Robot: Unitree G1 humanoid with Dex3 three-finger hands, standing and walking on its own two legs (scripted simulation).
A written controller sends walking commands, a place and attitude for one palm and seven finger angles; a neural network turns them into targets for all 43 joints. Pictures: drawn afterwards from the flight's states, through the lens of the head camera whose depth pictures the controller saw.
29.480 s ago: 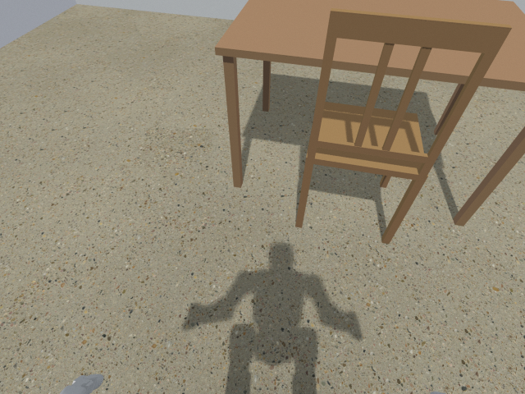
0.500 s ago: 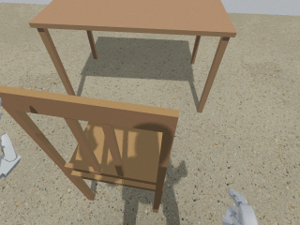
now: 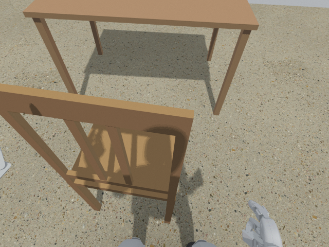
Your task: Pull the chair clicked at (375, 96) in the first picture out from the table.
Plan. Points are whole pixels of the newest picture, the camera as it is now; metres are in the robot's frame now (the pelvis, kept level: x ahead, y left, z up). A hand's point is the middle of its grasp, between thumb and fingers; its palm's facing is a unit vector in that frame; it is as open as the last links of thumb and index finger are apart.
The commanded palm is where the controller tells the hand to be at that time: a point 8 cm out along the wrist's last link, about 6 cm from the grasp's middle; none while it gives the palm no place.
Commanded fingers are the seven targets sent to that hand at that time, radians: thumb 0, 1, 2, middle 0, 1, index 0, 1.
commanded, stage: step back with the hand held close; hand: left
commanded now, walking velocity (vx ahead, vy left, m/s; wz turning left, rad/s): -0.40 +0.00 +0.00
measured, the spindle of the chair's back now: (90, 154) +0.35 +0.24 -0.05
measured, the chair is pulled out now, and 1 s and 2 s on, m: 0.61 0.61 0.61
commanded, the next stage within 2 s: stop stepping back and stand still in 0.70 s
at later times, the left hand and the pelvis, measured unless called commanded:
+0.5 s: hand (12, 184) +0.18 +0.24 +0.19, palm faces +0.35 -0.78 -0.51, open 7.4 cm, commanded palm +0.11 +0.29 +0.19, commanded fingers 0.00 0.90 0.90 -0.20 -0.30 -0.20 -0.30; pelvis -0.04 -0.01 +0.01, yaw -1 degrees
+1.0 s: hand out of the picture +0.05 +0.24 +0.18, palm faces +0.35 -0.79 -0.51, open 7.4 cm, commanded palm +0.00 +0.28 +0.19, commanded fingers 0.00 0.90 0.90 -0.20 -0.30 -0.20 -0.30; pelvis -0.16 -0.01 +0.01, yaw -3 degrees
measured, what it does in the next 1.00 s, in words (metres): walks backwards: right foot, then left foot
